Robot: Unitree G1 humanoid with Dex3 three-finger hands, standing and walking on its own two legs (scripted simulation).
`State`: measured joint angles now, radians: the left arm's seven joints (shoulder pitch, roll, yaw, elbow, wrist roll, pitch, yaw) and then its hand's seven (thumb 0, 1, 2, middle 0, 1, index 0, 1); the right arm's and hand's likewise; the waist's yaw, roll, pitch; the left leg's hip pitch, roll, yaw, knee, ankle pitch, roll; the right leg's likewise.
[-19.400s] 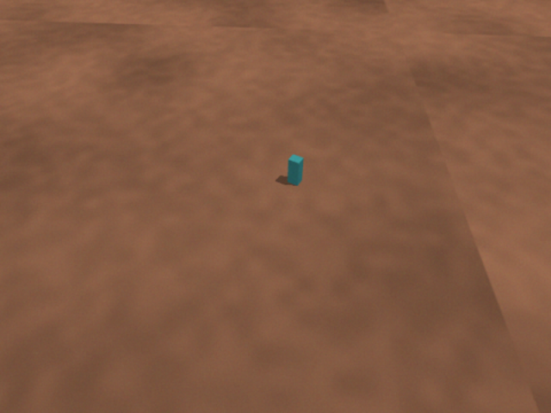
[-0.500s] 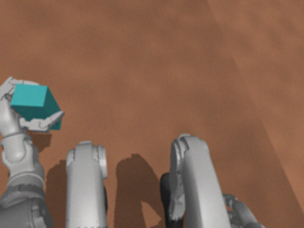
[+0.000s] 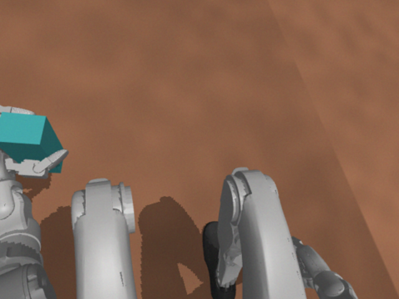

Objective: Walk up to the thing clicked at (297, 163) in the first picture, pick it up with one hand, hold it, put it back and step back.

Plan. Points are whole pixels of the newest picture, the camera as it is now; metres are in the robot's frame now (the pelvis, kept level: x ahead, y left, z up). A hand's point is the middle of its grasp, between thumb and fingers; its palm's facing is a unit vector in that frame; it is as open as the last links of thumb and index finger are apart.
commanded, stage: crouch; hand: left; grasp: from the side
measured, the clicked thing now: (35, 147) +0.40 +0.28 -0.10
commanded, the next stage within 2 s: lower in 0.02 s
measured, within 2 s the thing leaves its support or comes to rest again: rests again in 1.88 s
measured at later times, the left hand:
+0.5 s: hand (43, 149) +0.40 +0.28 -0.14, palm faces +0.36 -0.93 -0.01, open 9.8 cm
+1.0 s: hand (46, 151) +0.41 +0.28 -0.17, palm faces +0.37 -0.93 -0.01, open 9.8 cm
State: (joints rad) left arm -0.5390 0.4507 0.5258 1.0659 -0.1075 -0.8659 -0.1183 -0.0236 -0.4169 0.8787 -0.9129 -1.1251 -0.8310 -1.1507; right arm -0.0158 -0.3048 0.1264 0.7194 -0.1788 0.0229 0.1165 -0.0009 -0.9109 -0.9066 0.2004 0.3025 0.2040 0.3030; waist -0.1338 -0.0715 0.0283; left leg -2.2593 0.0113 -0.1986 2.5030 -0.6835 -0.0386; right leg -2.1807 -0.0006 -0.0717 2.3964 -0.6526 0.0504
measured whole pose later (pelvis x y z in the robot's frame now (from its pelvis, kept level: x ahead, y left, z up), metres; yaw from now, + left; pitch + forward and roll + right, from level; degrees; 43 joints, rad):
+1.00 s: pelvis -0.01 +0.02 -0.03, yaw -5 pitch +14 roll -15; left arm -0.56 0.67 0.56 1.32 -0.06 -1.07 0.02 -0.02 -0.41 0.87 -0.91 -1.13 -0.83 -1.15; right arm -0.13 -0.34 0.37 0.63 -0.31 0.02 0.17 0.00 -0.90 -0.90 0.20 0.30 0.21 0.30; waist -0.21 -0.21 0.23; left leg -2.24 0.00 -0.33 2.65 -0.69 -0.02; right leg -2.10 0.04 -0.17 2.43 -0.62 0.06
